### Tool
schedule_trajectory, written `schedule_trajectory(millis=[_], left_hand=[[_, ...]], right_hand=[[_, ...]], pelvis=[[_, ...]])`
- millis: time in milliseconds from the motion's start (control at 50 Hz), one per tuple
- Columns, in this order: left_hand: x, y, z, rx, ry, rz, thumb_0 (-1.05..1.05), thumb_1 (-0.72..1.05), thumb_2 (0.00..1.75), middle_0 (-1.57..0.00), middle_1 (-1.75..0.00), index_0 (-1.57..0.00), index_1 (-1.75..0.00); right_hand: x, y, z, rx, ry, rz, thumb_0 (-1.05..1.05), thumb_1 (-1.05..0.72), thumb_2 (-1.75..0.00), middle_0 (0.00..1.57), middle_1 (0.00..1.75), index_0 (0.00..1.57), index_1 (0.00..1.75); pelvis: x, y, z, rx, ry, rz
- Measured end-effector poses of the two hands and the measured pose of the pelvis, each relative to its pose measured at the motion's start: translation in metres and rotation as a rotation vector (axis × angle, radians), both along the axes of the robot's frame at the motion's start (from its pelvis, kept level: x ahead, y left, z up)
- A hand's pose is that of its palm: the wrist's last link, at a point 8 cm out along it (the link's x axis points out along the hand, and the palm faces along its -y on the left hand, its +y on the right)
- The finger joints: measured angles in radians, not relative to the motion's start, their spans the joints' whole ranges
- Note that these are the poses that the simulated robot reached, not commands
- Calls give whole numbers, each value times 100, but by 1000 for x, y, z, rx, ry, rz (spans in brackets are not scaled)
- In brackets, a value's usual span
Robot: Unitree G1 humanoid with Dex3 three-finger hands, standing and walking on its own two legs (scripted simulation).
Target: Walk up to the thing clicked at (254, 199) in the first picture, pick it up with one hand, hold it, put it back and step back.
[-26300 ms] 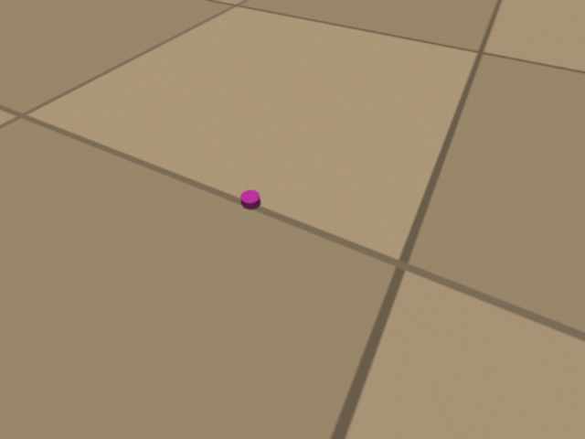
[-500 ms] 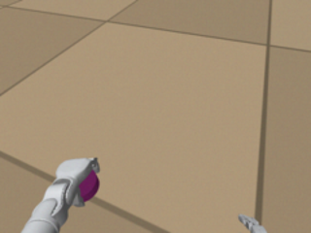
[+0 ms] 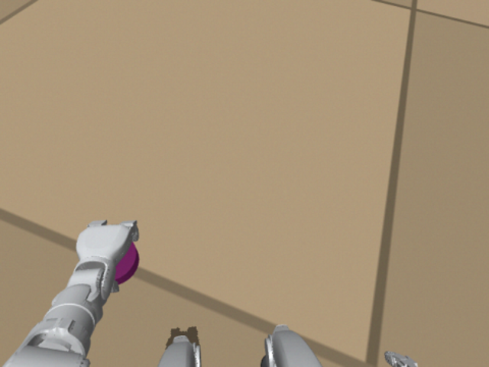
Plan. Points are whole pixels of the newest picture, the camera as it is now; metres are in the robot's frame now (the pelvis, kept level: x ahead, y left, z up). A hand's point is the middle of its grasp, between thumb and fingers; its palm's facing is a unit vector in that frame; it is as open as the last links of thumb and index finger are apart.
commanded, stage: crouch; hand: left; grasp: from above
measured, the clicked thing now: (112, 259) +0.36 +0.23 -0.14
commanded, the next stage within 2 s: lower in 1.44 s
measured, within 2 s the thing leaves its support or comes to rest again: neither
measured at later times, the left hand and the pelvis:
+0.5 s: hand (138, 273) +0.39 +0.24 -0.35, palm faces -0.45 +0.00 -0.89, open 11.2 cm; pelvis -0.05 +0.01 -0.20, yaw -2 degrees
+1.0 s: hand (146, 273) +0.42 +0.24 -0.47, palm faces -0.47 -0.02 -0.88, open 11.2 cm; pelvis -0.06 +0.00 -0.30, yaw -3 degrees
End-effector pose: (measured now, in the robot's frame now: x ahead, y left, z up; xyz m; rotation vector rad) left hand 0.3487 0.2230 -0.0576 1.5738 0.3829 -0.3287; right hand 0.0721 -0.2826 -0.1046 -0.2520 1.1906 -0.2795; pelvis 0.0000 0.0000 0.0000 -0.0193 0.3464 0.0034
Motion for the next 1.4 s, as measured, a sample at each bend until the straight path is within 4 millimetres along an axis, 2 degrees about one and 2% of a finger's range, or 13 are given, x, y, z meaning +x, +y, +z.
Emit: schedule_trajectory(millis=[160,280,460,620,840,1120,1400], left_hand=[[24,3,-81,12,-30,4,1,-18,68,-44,-78,-53,-78],[35,9,-138,15,-5,24,1,-18,68,-44,-78,-53,-78],[44,11,-223,-16,20,1,1,-18,66,-46,-77,-55,-76],[54,14,-281,-27,6,14,1,-19,67,-47,-76,-57,-76],[74,20,-324,-26,7,38,1,-20,67,-48,-76,-58,-75],[80,18,-371,-40,44,24,1,-18,66,-47,-76,-56,-76],[89,20,-398,-33,28,33,0,-18,66,-46,-76,-56,-76]], right_hand=[[-47,3,-77,-32,90,-38,1,-90,-89,20,30,20,30],[-70,15,-131,-9,131,-35,1,-90,-89,20,30,20,30],[-82,25,-198,18,168,20,1,-90,-89,20,30,21,30],[-83,19,-237,7,194,62,1,-90,-89,20,30,21,30],[-91,11,-268,1,235,80,0,-91,-89,20,30,21,30],[-118,12,-302,28,308,79,0,-91,-89,20,30,20,30],[-123,16,-326,32,317,103,0,-91,-89,20,30,20,30]], pelvis=[[-22,5,-75,-16,141,-2],[-36,8,-125,-24,209,-4],[-49,7,-191,-40,277,-1],[-52,5,-236,-53,300,-5],[-53,4,-275,-61,303,-14],[-57,4,-314,-68,282,-27],[-58,4,-342,-78,260,-39]])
